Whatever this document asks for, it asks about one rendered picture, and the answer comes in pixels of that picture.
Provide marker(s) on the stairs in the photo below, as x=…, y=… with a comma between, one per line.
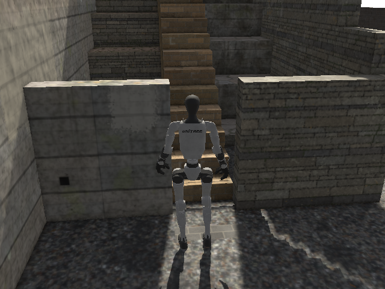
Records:
x=186, y=61

